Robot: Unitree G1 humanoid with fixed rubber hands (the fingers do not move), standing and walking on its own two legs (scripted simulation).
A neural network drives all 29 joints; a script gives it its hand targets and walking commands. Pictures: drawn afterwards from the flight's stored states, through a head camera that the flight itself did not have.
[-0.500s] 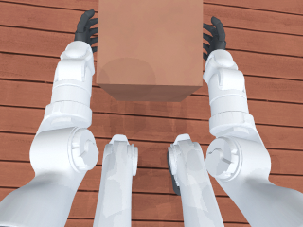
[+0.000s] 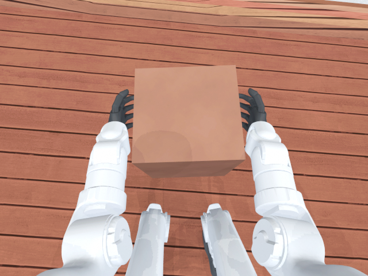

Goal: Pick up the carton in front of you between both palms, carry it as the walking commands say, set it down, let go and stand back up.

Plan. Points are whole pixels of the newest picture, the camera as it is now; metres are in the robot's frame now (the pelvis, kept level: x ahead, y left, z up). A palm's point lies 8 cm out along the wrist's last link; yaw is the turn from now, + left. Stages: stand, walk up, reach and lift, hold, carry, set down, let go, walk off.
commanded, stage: reach and lift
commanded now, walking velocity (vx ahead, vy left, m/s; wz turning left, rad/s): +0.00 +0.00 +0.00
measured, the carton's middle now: (187, 131) +0.45 +0.00 -0.11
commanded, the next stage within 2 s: hold in 1.82 s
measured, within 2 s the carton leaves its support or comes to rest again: neither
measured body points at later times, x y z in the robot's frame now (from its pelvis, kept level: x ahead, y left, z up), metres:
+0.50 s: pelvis +0.04 +0.00 +0.13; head +0.12 +0.00 +0.58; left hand +0.40 +0.15 +0.10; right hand +0.40 -0.15 +0.11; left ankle +0.08 +0.13 -0.55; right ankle +0.07 -0.14 -0.55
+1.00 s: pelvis +0.06 -0.01 +0.19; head +0.03 +0.00 +0.64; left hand +0.36 +0.15 +0.19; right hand +0.36 -0.16 +0.20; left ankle +0.08 +0.13 -0.55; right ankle +0.07 -0.14 -0.55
